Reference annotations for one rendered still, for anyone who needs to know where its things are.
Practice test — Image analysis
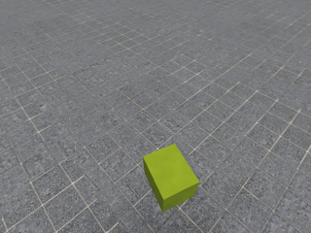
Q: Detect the carton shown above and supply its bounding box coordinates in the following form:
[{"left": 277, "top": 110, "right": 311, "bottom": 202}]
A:
[{"left": 143, "top": 144, "right": 199, "bottom": 212}]

